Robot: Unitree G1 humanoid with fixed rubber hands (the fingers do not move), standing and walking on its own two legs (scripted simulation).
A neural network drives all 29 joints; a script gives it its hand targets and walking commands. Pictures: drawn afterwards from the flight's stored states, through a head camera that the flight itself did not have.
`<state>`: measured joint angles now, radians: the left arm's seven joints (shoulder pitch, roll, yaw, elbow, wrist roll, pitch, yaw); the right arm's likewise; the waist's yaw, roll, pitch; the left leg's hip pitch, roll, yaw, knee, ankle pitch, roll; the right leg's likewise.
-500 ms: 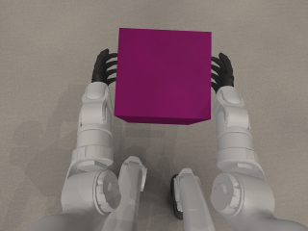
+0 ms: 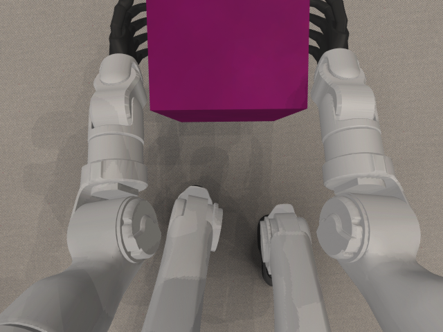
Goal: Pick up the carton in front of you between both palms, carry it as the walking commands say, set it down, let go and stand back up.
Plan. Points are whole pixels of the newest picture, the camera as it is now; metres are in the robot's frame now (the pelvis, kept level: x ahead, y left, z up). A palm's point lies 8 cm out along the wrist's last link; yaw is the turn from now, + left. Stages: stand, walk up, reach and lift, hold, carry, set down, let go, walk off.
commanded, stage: set down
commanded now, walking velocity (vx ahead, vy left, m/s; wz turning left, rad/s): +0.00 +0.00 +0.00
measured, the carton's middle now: (227, 59) +0.53 +0.10 -0.20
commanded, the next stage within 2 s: none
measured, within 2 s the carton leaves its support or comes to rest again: rests again in 0.82 s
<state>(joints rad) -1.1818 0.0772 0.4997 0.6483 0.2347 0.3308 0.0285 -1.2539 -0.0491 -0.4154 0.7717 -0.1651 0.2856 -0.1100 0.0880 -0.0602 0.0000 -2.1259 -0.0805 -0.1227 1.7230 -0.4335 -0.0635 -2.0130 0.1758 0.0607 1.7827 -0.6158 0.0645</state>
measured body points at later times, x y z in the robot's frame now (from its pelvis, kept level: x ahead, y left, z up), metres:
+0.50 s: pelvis +0.00 +0.00 -0.08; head +0.38 +0.04 +0.15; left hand +0.52 +0.26 -0.26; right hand +0.59 -0.04 -0.26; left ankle +0.12 +0.13 -0.46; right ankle +0.07 -0.12 -0.46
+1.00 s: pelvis -0.01 +0.00 -0.10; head +0.37 +0.03 +0.12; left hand +0.51 +0.26 -0.29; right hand +0.58 -0.05 -0.29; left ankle +0.11 +0.13 -0.46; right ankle +0.07 -0.12 -0.46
